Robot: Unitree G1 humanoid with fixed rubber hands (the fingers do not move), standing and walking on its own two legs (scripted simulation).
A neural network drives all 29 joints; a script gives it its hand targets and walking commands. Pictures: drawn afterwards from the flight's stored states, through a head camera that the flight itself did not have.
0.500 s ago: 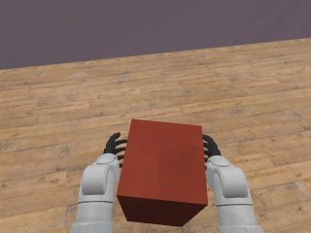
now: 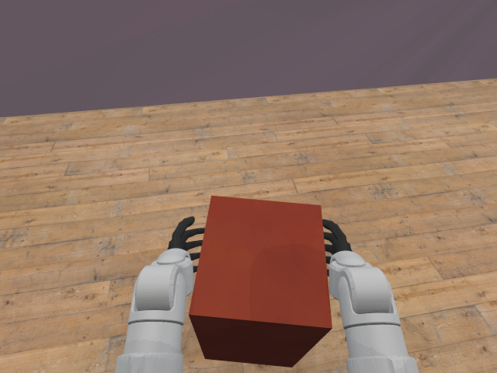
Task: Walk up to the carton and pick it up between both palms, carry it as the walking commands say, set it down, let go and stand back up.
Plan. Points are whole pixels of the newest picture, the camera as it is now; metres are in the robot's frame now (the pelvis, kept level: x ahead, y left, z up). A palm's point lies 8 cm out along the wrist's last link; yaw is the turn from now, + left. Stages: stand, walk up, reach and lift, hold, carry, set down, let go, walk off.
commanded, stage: carry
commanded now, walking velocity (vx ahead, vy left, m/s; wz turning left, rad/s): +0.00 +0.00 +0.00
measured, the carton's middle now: (256, 291) +0.27 +0.01 -0.02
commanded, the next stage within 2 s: none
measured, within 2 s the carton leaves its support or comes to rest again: neither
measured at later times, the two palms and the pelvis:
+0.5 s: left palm (174, 258) +0.30 +0.14 +0.04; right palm (331, 261) +0.29 -0.11 +0.04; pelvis +0.01 +0.01 +0.00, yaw +0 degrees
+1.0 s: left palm (173, 284) +0.24 +0.13 +0.06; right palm (331, 247) +0.31 -0.12 +0.05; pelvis +0.00 -0.08 -0.01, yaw +20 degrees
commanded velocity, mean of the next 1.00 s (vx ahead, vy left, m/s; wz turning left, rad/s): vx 0.00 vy -0.16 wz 0.52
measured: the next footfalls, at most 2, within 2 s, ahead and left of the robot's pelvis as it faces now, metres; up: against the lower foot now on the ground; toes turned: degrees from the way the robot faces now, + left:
right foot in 0.86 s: +0.09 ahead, -0.17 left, +0.00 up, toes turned +8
left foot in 1.08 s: +0.00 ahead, +0.02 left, +0.00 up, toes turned +31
